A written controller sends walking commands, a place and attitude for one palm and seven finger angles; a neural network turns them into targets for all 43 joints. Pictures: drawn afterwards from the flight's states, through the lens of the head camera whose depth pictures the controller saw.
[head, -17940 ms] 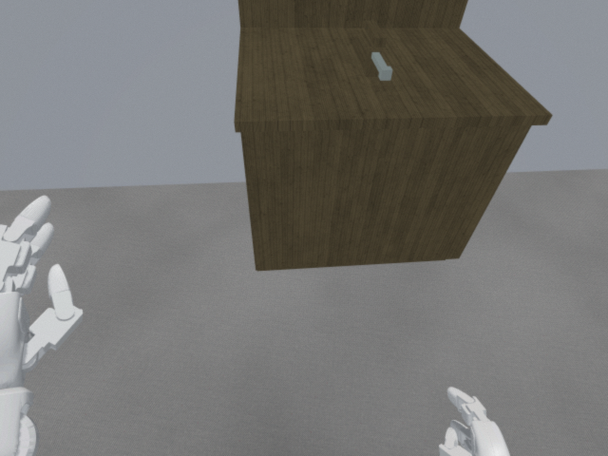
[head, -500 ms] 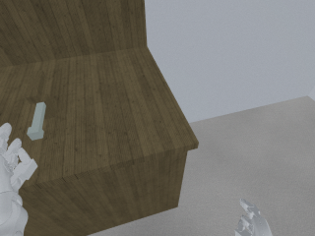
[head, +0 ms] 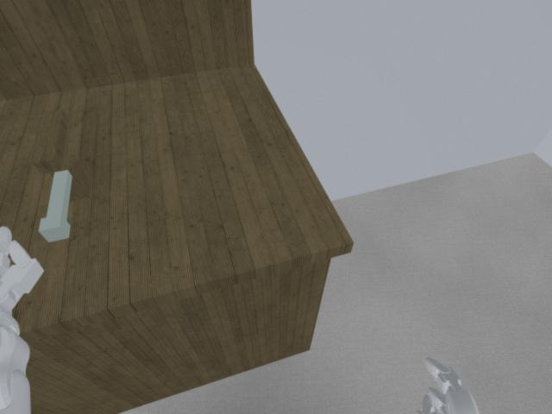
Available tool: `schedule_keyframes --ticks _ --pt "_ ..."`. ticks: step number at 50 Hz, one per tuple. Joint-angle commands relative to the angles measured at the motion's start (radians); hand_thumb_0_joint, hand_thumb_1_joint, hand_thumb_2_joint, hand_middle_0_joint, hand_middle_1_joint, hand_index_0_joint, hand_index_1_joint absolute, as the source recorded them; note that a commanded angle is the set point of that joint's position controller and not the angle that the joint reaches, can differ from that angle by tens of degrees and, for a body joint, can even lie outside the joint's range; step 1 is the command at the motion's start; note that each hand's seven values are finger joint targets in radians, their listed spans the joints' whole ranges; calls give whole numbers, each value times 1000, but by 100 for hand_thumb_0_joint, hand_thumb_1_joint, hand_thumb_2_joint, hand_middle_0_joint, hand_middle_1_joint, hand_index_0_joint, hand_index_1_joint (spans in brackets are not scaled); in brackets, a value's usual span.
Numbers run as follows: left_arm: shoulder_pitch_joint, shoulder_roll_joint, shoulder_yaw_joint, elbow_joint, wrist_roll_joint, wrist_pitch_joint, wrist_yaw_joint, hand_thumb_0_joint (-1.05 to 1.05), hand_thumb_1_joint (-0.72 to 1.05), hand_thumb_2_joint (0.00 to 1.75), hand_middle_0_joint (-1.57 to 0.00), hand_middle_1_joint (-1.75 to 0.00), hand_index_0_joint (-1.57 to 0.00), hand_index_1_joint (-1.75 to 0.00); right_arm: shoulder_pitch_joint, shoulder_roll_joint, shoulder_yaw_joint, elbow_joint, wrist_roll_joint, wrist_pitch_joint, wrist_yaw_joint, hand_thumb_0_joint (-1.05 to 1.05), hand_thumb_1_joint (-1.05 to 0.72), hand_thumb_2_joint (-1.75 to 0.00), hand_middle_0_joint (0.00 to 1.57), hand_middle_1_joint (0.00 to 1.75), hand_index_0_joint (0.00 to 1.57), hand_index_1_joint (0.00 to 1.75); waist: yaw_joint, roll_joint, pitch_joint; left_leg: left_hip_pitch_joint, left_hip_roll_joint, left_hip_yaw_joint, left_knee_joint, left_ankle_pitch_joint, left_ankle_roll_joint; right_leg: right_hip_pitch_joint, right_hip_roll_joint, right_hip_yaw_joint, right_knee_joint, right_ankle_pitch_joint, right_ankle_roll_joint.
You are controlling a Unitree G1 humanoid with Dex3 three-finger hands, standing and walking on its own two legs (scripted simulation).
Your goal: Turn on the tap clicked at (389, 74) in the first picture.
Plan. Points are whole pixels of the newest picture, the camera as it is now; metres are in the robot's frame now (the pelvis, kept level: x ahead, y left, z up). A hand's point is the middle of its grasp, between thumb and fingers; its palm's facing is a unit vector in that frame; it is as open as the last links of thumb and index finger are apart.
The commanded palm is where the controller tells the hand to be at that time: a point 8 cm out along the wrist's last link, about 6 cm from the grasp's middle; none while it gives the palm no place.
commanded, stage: reach beside the lever's end, fingers flat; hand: left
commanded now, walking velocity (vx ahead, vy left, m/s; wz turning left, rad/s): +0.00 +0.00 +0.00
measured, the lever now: (55, 228) +0.33 +0.36 +0.08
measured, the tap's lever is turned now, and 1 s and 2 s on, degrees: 0 0 7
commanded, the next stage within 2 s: push the lever round in 0.86 s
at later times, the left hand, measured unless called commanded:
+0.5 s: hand (26, 241) +0.31 +0.39 +0.08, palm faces +0.61 -0.78 -0.12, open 7.8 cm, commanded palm +0.26 +0.42 +0.08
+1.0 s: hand (24, 250) +0.30 +0.40 +0.07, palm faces +0.60 -0.79 -0.11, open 7.8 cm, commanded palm +0.26 +0.42 +0.07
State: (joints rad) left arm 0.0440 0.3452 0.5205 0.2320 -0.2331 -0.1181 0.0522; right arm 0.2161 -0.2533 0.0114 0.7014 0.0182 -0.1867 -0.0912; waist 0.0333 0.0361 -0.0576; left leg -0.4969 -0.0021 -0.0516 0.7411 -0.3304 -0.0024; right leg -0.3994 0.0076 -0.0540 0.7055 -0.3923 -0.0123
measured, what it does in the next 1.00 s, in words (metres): stands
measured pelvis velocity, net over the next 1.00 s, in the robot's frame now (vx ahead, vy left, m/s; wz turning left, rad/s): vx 0.00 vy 0.01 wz -0.01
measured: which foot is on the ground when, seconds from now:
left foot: down 0.00-1.00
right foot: down 0.00-1.00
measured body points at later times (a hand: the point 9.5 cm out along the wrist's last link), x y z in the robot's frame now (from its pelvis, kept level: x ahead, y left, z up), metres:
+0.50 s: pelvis +0.00 +0.01 -0.01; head +0.05 +0.01 +0.44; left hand +0.27 +0.43 +0.09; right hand +0.11 -0.26 -0.11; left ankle +0.03 +0.12 -0.71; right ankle -0.02 -0.11 -0.71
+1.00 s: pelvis +0.00 +0.01 -0.01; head +0.05 +0.02 +0.44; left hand +0.26 +0.43 +0.08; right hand +0.13 -0.24 -0.11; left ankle +0.03 +0.12 -0.71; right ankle -0.02 -0.11 -0.71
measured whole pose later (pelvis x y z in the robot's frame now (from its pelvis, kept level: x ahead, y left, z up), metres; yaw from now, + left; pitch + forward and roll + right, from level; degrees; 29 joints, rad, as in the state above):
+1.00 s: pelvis +0.00 +0.01 -0.01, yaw +0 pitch +10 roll -3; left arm -0.15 0.47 0.65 0.55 -0.21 -0.22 -0.07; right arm 0.25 -0.26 0.02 0.68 0.01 -0.11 -0.09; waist 0.00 0.03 -0.08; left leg -0.65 0.00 -0.06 0.85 -0.37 0.01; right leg -0.53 0.02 -0.06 0.78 -0.42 0.00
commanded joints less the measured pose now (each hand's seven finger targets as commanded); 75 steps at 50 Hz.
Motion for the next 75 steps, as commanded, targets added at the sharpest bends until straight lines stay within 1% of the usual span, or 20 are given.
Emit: schedule_keyframes --ticks 1,8,11,16,18,23,25,28,32,34,41,43,49,55,58,61,64,72,73,75 --pt "-213 317 117 -148 -3 -89 -11 0 90 90 -16 -18 -16 -18 -57 -145 -52 -125 4 -35 -17 0 -90 -90 20 30 20 30 -7 41 -181 126 -18 -7 -95 187 27 -10 17 10 -102 228 -8" --pt "-374 406 139 -59 18 -129 -54 0 90 90 -15 -16 -15 -16 -31 -155 -49 -102 4 -19 -29 0 -90 -90 20 30 20 30 -27 110 -211 132 -13 -15 -77 176 29 -47 21 14 -87 205 -13" --pt "-380 418 148 25 10 -128 -75 0 90 90 -15 -15 -15 -15 -7 -165 -54 -103 3 -12 -29 0 -90 -90 20 30 20 30 -31 55 -226 109 -14 -20 -66 174 31 -55 24 11 -79 206 -10" --pt "-428 481 183 122 15 -133 -94 0 90 90 -15 -15 -15 -15 20 -175 -54 -106 4 7 -26 0 -90 -90 20 30 20 30 -30 55 -225 74 -14 -21 -55 170 32 -71 26 11 -69 203 -9" --pt "-444 508 200 123 31 -149 -90 0 90 90 -15 -15 -15 -15 31 -174 -55 -106 1 17 -23 0 -90 -90 20 30 20 30 -21 110 -247 87 -11 -22 -46 195 30 -71 27 13 -58 215 -13" --pt "-433 566 253 206 34 -178 -109 0 90 90 -15 -15 -15 -15 64 -183 -62 -101 -4 42 -12 0 -90 -90 20 30 20 30 -24 91 -268 65 -7 -17 -19 239 33 -76 33 14 -37 253 -11" --pt "-429 529 221 210 23 -181 -130 0 90 90 -15 -15 -15 -15 70 -186 -66 -116 -3 46 -7 0 -90 -90 20 30 20 30 -30 75 -280 58 -8 -15 -14 232 35 -85 35 14 -34 249 -7" --pt "-401 527 225 169 21 -193 -140 0 90 90 -15 -15 -15 -15 72 -184 -68 -119 -1 51 -2 0 -90 -90 20 30 20 30 -19 136 -299 93 -4 -21 -10 269 32 -88 37 15 -28 255 -13" --pt "-370 523 242 169 1 -195 -142 0 90 90 -15 -15 -15 -15 76 -187 -73 -130 -1 54 1 0 -90 -90 20 30 20 30 -22 74 -284 60 -4 -25 -13 239 34 -94 41 9 -26 234 -9" --pt "-425 509 214 122 12 -205 -130 0 90 90 -15 -15 -15 -15 70 -180 -68 -124 -2 54 -2 0 -90 -90 20 30 20 30 -33 141 -276 89 1 -36 -19 232 29 -124 39 8 -21 208 -13" --pt "-345 480 211 85 4 -196 -121 0 90 90 -15 -15 -15 -15 59 -176 -69 -128 -4 48 -5 0 -90 -90 20 30 20 30 -28 107 -277 98 2 -39 -27 228 27 -115 40 5 -26 200 -12" --pt "-403 493 214 104 9 -189 -115 0 90 90 -15 -15 -15 -15 51 -174 -61 -116 1 50 -14 0 -90 -90 20 30 20 30 -35 106 -225 72 4 -45 -35 178 26 -134 39 5 -29 172 -13" --pt "-415 480 194 123 21 -167 -103 0 90 90 -15 -15 -15 -15 50 -174 -57 -127 -2 46 -17 0 -90 -90 20 30 20 30 -40 88 -240 71 1 -52 -39 151 25 -141 38 3 -29 154 -13" --pt "-441 451 155 90 23 -171 -100 0 90 90 -15 -15 -15 -15 48 -170 -57 -131 -3 45 -15 0 -90 -90 20 30 20 30 -35 112 -299 106 0 -42 -20 209 23 -120 37 8 -25 198 -15" --pt "-393 478 192 109 26 -162 -91 0 90 90 -15 -15 -15 -15 50 -169 -56 -126 0 53 -11 0 -90 -90 20 30 20 30 -21 111 -284 87 1 -37 -17 237 23 -96 36 10 -25 227 -16" --pt "-406 439 162 84 17 -158 -85 0 90 90 -15 -15 -15 -15 44 -165 -57 -140 0 54 -6 0 -90 -90 20 30 20 30 -31 86 -274 80 0 -32 -18 235 25 -98 37 6 -26 232 -13" --pt "-429 424 143 45 28 -168 -67 0 90 90 -15 -15 -15 -15 40 -162 -56 -137 -1 54 -7 0 -90 -90 20 30 20 30 -34 121 -282 96 1 -34 -22 231 24 -102 36 9 -24 221 -14" --pt "-389 421 156 61 21 -159 -49 0 90 90 -15 -15 -15 -15 41 -165 -61 -127 -1 58 -7 0 -90 -90 20 30 20 30 -32 59 -272 60 -4 -17 -20 226 32 -63 33 16 -34 258 -9" --pt "-393 445 173 63 33 -162 -43 0 90 90 -15 -15 -15 -15 41 -163 -60 -117 2 63 -9 0 -90 -90 20 30 20 30 -28 82 -267 57 -2 -15 -18 228 32 -59 32 21 -33 257 -10" --pt "-407 404 132 37 33 -166 -47 0 90 90 -15 -15 -15 -15 41 -158 -61 -124 -1 60 -5 0 -90 -90 20 30 20 30 -33 106 -287 80 -3 -14 -18 235 31 -66 33 20 -31 260 -11"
